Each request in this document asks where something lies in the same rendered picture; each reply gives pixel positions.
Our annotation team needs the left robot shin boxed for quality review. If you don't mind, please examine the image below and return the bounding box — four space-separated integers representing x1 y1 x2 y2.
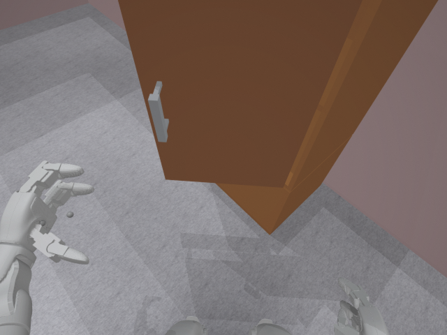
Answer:
186 316 199 322

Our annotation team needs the robot shin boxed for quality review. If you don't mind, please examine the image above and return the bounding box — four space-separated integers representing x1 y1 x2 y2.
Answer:
256 319 272 326
186 316 199 322

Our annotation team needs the right robot shin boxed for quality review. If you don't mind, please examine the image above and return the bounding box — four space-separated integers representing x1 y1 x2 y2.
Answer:
256 319 272 326

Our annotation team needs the robot right hand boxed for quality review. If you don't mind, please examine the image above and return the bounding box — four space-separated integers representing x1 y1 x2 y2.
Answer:
334 277 390 335

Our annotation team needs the left robot forearm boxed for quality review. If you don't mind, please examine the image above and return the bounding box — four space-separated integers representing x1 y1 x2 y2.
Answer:
0 243 36 335

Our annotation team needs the handle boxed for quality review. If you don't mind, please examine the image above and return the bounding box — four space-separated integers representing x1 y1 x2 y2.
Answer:
148 81 169 142

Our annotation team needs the robot left hand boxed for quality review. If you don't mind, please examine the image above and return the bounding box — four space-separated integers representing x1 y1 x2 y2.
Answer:
0 161 94 265

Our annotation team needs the cupboard door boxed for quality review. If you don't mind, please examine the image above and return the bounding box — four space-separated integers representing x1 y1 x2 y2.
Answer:
118 0 362 188

